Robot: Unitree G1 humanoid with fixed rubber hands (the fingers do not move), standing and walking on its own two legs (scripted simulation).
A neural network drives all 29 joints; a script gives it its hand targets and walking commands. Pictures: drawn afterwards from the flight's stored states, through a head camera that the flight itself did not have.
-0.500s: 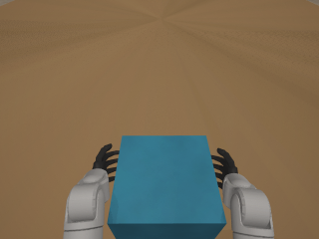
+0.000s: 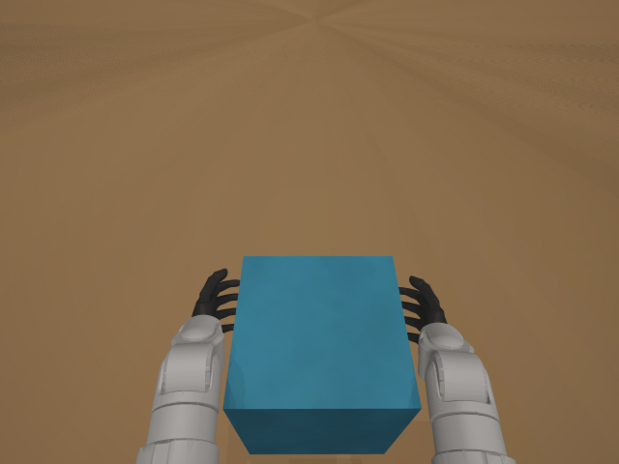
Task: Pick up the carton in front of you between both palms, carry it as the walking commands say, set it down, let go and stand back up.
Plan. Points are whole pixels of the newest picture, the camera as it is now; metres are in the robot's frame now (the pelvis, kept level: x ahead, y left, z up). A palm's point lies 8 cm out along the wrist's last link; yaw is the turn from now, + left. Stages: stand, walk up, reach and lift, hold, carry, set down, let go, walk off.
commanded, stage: carry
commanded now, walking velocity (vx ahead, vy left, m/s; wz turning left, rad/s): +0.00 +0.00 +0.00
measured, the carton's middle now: (317, 360) +0.29 +0.00 -0.05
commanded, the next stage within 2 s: hold in 0.94 s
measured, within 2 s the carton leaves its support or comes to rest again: neither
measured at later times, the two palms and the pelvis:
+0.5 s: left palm (198, 334) +0.28 +0.16 +0.04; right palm (433, 342) +0.27 -0.14 +0.04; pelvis -0.02 +0.00 +0.00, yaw +0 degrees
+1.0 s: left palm (192, 343) +0.26 +0.16 +0.05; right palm (431, 352) +0.26 -0.14 +0.04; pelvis -0.03 +0.01 +0.00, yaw +1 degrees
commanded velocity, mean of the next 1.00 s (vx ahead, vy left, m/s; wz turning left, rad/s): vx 0.00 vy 0.00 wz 0.00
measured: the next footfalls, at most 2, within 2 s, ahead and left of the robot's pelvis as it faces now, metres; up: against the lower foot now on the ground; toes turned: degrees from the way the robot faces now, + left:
none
